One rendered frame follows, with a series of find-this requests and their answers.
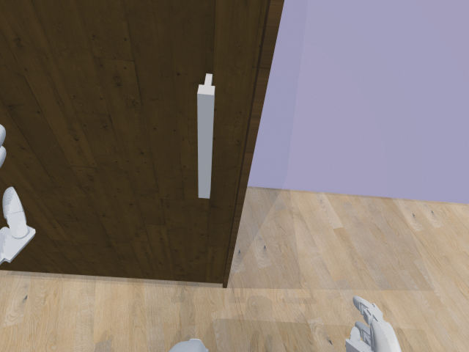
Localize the wardrobe door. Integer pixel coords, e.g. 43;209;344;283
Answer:
0;0;267;284

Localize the robot left shin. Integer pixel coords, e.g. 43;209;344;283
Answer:
189;339;204;345

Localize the handle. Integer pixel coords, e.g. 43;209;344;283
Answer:
197;73;215;199

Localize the left robot hand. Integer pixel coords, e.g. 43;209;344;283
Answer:
0;125;35;265

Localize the right robot hand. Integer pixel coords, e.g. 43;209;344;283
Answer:
345;296;402;352

